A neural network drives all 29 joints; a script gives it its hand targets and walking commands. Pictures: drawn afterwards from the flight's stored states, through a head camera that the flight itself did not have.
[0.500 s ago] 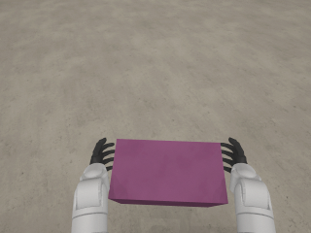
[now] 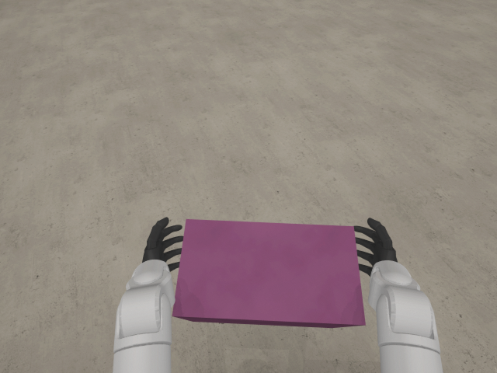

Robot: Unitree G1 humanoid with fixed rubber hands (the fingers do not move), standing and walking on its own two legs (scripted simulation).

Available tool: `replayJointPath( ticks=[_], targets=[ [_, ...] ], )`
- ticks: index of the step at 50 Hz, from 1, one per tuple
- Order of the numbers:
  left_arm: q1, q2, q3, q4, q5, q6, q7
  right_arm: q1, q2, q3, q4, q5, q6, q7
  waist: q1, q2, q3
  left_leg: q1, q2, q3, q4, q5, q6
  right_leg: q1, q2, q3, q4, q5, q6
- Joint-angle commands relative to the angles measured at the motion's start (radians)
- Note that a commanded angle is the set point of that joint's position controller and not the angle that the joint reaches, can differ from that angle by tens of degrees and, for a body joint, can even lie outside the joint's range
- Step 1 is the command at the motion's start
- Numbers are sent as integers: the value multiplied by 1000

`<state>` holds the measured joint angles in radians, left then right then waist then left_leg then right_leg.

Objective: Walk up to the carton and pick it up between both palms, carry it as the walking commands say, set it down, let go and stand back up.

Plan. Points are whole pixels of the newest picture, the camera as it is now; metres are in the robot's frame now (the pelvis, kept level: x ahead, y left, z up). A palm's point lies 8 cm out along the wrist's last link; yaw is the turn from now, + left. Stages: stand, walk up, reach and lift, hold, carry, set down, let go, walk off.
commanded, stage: carry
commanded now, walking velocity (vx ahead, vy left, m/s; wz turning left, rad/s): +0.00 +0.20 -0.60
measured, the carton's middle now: (265, 278) +0.29 +0.00 -0.05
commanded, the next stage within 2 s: none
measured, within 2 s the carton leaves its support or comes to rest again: neither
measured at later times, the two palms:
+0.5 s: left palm (158, 259) +0.26 +0.16 +0.08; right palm (407, 312) +0.19 -0.18 +0.06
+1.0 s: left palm (161, 237) +0.29 +0.16 +0.09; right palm (404, 346) +0.14 -0.16 +0.08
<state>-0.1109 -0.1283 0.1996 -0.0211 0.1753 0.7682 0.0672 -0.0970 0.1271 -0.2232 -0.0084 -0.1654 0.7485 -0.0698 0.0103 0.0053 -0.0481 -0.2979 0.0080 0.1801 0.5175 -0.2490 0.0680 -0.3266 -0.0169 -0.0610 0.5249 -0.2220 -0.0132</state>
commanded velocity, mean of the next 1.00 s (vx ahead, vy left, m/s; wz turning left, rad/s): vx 0.00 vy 0.20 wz -0.60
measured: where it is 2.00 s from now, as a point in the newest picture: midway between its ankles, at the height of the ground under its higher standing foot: outside the picture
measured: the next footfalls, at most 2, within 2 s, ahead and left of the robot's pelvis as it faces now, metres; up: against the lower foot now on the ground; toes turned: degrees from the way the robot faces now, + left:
right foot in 0.56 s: +0.02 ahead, -0.06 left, +0.00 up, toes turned -24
left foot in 1.02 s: +0.07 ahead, +0.25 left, +0.00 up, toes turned -25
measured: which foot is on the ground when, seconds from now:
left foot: down 0.00-0.62, up 0.64-1.00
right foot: down 0.00-0.30, up 0.32-0.54, down 0.56-1.00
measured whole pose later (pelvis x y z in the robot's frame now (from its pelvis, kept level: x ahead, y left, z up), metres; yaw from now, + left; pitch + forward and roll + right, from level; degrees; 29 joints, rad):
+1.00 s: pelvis -0.02 +0.12 -0.01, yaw -25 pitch +7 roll +2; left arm -0.08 -0.13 0.14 -0.62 0.11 1.16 0.13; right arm -0.11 0.13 -0.14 -0.58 -0.08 1.16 -0.16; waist -0.01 -0.02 0.01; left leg -0.39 0.01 -0.01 0.61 -0.41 -0.02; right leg -0.54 -0.07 0.08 0.58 -0.16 0.05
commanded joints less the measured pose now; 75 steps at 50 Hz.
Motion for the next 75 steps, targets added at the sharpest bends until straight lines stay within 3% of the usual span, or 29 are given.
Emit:
replayJointPath(
  ticks=[1,4,9,11,14,16,20,28,29,31,32,33,35,37,46,49,50,51,52,53,55,57,62,64,66,67,69,72,75],
  targets=[
    [-562,-795,-747,-351,-372,39,-215,-546,777,761,-390,345,46,223,0,-9,-341,137,142,-127,-87,126,-42,82,-129,127,-83,144,-24],
    [-530,-843,-850,-561,-441,164,-187,-450,859,846,-517,397,177,195,-2,-4,-331,142,137,-114,-22,101,-47,26,-152,155,-68,154,-39],
    [-334,-740,-834,-598,-461,363,-150,-288,752,846,-585,412,374,148,2,-171,-344,20,101,-100,112,-14,-72,60,-252,337,-78,308,-112],
    [-312,-723,-831,-605,-462,415,-143,-291,728,828,-609,420,421,142,3,-141,-348,43,103,-96,91,-3,-77,33,-243,319,-36,381,-116],
    [-357,-754,-831,-625,-469,452,-139,-329,762,826,-602,440,463,144,-10,71,-299,203,237,-178,-37,204,-31,-219,-115,135,108,151,-54],
    [-441,-788,-847,-655,-484,461,-144,-355,792,819,-609,444,466,149,-18,264,-252,224,406,-298,-173,288,77,-399,-7,-19,335,-304,-8],
    [-499,-824,-861,-681,-535,464,-162,-352,853,805,-606,437,467,142,-16,49,-235,119,362,-178,-201,96,91,-319,-64,-39,476,-232,10],
    [-399,-805,-795,-605,-501,456,-182,-396,860,838,-625,453,460,122,1,48,-300,100,337,-18,1,135,65,-83,-79,-57,138,-99,-6],
    [-355,-809,-773,-577,-490,452,-183,-394,863,855,-616,465,460,123,18,-43,-325,-25,291,25,132,134,18,101,-124,29,-45,17,-38],
    [-310,-799,-750,-551,-491,434,-189,-443,848,901,-682,481,458,129,22,-506,-338,-444,30,-27,481,-381,-106,350,-464,646,-169,534,-220],
    [-344,-847,-747,-560,-475,425,-183,-548,875,934,-720,514,456,142,15,-436,-311,-402,29,-194,666,-373,-109,247,-440,687,-165,510,-274],
    [-355,-877,-752,-590,-475,410,-182,-550,910,944,-720,531,444,153,5,-293,-302,-395,45,-235,717,-323,-108,187,-402,578,-158,459,-248],
    [-413,-892,-778,-651,-487,398,-181,-494,974,931,-654,520,431,149,-3,-118,-334,-453,58,-246,672,-231,-99,299,-349,378,-126,357,-177],
    [-433,-882,-813,-686,-499,397,-183,-384,980,886,-583,494,429,154,-4,-39,-350,-428,33,-217,652,-195,-110,283,-307,337,-115,315,-167],
    [-318,-816,-826,-688,-479,396,-176,-371,900,910,-664,491,422,143,12,-251,-434,-203,-22,-175,222,-219,-98,285,-276,370,-50,601,-127],
    [-341,-798,-853,-686,-491,411,-179,-308,883,882,-621,465,438,137,-22,-236,-451,121,7,-120,-169,-55,-74,79,-176,208,28,446,-41],
    [-364,-796,-874,-708,-509,411,-182,-280,873,858,-616,450,435,135,-34,-106,-471,296,117,-190,-190,-47,-42,-97,-106,122,126,255,-8],
    [-358,-809,-872,-711,-509,415,-185,-312,855,857,-637,455,432,137,-27,190,-443,421,354,-396,-204,209,35,-368,7,14,288,-231,36],
    [-369,-805,-887,-725,-514,415,-184,-302,843,843,-646,450,427,140,-6,292,-411,370,489,-440,-145,414,119,-459,28,-47,521,-475,52],
    [-394,-813,-893,-727,-514,413,-186,-311,863,852,-644,444,423,148,-13,231,-370,263,439,-329,-131,392,149,-403,-40,-9,546,-417,55],
    [-485,-858,-923,-729,-547,422,-198,-347,907,841,-648,439,417,147,-9,171,-295,124,315,-217,-133,335,97,-291,-36,-28,536,-280,44],
    [-600,-868,-953,-780,-591,414,-198,-396,902,799,-644,429,407,147,-4,231,-259,90,253,-101,-121,319,59,-230,-35,-66,492,-222,47],
    [-462,-803,-889,-683,-533,439,-178,-329,839,805,-624,417,425,127,-21,228,-293,222,266,-73,47,484,79,-159,-23,-117,191,-164,31],
    [-337,-764,-835,-593,-499,454,-177,-277,779,808,-590,402,446,115,8,64,-350,68,234,-7,221,432,-3,140,-97,-39,-148,95,9],
    [-270,-719,-785,-528,-480,461,-180,-325,759,841,-617,411,466,112,-1,-450,-354,-478,40,-67,543,-391,-117,514,-524,569,-81,926,-167],
    [-288,-785,-794,-526,-476,450,-182,-433,782,881,-663,446,467,131,8,-378,-325,-437,47,-202,638,-380,-112,417,-467,509,-68,916,-225],
    [-286,-802,-744,-525,-445,443,-180,-492,839,914,-647,494,468,146,6,-200,-261,-437,58,-218,697,-278,-117,288,-384,419,-130,654,-176],
    [-415,-860,-764,-620,-457,414,-186,-537,936,930,-644,519,449,162,-5,-154,-231,-405,62,-206,667,-167,-121,198,-306,285,-163,166,-128],
    [-444,-880,-808,-683,-475,391,-182,-540,966,939,-680,531,427,168,-3,-154,-307,-330,48,-208,545,-153,-120,199,-289,286,-150,184,-121]
  ],
)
